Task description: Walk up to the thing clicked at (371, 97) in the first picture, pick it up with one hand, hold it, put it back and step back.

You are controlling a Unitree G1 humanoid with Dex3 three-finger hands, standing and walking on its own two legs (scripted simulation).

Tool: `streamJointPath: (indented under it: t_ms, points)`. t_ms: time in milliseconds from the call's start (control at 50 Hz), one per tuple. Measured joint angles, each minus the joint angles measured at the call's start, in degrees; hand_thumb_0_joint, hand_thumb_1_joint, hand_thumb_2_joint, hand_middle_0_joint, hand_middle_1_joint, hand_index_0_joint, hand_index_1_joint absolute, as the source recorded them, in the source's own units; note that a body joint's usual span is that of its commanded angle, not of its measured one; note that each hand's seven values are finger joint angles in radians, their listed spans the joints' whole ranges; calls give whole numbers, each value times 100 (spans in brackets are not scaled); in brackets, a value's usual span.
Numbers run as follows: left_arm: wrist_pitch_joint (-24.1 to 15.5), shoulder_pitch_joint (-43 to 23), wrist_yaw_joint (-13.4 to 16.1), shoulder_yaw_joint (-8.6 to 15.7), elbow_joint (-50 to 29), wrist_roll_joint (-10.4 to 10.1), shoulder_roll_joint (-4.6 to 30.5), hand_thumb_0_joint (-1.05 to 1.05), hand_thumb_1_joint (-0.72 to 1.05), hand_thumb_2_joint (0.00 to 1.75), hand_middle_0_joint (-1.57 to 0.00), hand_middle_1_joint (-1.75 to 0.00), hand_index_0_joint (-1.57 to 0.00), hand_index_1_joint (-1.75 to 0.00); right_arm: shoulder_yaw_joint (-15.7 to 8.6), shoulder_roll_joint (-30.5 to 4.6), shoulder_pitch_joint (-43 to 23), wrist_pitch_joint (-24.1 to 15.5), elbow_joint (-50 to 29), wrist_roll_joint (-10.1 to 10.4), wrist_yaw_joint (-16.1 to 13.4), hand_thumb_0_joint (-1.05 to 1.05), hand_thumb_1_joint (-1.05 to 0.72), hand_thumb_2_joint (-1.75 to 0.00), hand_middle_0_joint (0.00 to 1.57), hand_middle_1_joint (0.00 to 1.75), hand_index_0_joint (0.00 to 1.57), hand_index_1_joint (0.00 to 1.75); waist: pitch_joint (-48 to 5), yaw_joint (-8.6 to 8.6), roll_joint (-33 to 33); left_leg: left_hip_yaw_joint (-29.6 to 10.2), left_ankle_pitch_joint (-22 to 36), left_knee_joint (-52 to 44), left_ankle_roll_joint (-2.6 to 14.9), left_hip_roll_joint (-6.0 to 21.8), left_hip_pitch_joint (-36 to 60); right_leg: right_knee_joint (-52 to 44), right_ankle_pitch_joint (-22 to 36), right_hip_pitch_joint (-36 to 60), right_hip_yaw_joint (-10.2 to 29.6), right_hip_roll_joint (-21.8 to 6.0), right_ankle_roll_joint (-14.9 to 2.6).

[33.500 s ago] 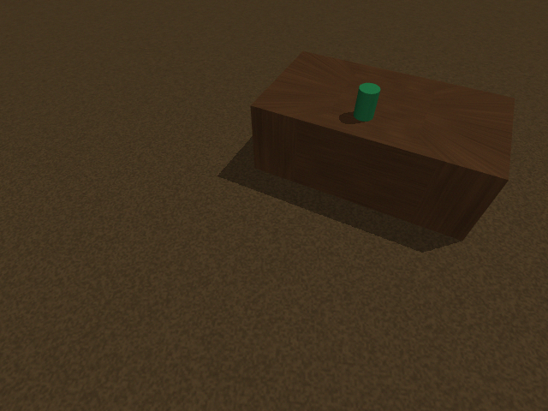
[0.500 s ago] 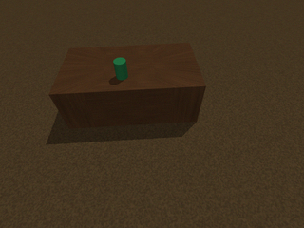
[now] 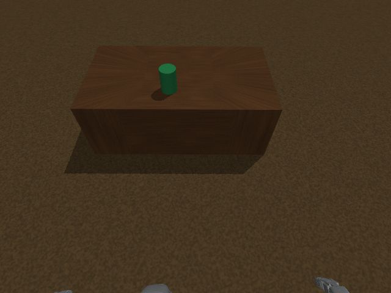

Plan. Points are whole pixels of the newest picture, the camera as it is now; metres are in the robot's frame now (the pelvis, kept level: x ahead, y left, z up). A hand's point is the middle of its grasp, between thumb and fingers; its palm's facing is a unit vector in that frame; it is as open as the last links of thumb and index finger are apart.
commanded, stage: step back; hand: left
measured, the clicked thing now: (168, 79) +1.11 +0.18 -0.30
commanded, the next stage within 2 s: stand in 0.08 s
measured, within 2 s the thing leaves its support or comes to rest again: neither
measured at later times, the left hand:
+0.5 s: hand out of the picture +0.08 +0.25 -0.13, palm faces -0.05 -0.94 -0.34, open 7.4 cm
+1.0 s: hand out of the picture +0.07 +0.26 -0.13, palm faces -0.05 -0.94 -0.33, open 7.4 cm
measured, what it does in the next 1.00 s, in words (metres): stands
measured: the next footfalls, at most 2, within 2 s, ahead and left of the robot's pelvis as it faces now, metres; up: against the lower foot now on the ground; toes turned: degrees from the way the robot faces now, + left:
none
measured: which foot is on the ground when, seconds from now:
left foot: down 0.00-1.00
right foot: down 0.00-1.00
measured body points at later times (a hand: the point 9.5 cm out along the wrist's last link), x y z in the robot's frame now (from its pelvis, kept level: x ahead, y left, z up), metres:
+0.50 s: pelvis +0.00 +0.00 +0.02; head +0.02 +0.00 +0.47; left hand +0.09 +0.30 -0.11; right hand +0.09 -0.30 -0.11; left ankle +0.04 +0.13 -0.72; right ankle -0.01 -0.13 -0.72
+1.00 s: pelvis +0.00 +0.00 +0.02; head +0.01 +0.00 +0.47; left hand +0.08 +0.30 -0.11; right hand +0.07 -0.30 -0.11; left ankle +0.04 +0.13 -0.72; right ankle -0.01 -0.13 -0.72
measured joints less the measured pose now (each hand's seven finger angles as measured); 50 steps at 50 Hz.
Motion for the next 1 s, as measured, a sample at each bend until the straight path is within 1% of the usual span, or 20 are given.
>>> streamJointPath:
  t_ms: [60,180,300,440,620,1000]
  points:
    - [-40,-25,-24,-22,97,23,-43,1,90,90,-20,-30,-20,-30,36,35,-136,-7,58,27,1,1,-90,-89,20,30,21,30,-115,-35,35,18,33,-119,-8,35,60,-207,93,86,17,34,53]
    - [-62,-172,-73,-150,391,-6,-137,1,90,90,-20,-30,-20,-30,86,-18,-220,-153,250,67,55,1,-90,-89,20,30,21,30,-203,-103,57,61,274,-669,32,-42,398,-752,337,416,32,-36,110]
    - [-65,-295,-108,-190,597,-4,-175,1,90,90,-20,-30,-20,-30,90,-73,-194,-185,460,75,56,1,-90,-89,20,30,21,30,-197,-144,36,82,531,-1162,28,-85,678,-1173,558,658,35,-70,122]
    - [-55,-335,-132,-196,784,21,-191,1,90,90,-20,-30,-20,-30,60,-123,-97,-155,671,84,54,1,-90,-89,20,30,21,30,-190,-213,45,80,738,-1517,6,-81,828,-1490,746,789,24,-58,109]
    - [-47,-313,-128,-185,898,30,-197,1,90,90,-20,-30,-20,-30,63,-120,34,-126,841,83,58,1,-90,-89,20,30,21,30,-224,-264,57,74,854,-1708,-16,-59,906,-1674,860,862,16,-31,91]
    - [-33,-242,-136,-174,890,35,-189,1,90,90,-20,-30,-20,-30,113,-100,90,-134,852,72,51,1,-90,-89,20,30,21,30,-292,-268,35,86,890,-1766,-3,-69,873,-1746,908,831,27,-41,104]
